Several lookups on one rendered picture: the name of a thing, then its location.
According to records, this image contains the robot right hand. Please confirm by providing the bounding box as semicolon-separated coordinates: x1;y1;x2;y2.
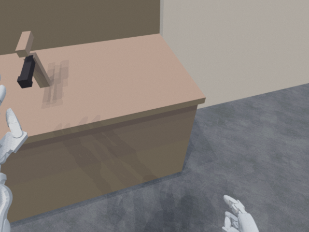
222;195;259;232

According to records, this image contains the left robot forearm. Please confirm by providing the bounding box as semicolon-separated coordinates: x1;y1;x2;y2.
0;173;13;232

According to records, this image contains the robot left hand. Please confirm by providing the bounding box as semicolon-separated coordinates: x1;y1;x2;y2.
0;76;28;168

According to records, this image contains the counter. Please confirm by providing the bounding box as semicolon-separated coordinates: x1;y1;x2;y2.
0;0;206;223

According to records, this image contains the tap lever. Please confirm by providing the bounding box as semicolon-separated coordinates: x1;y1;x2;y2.
17;55;35;88

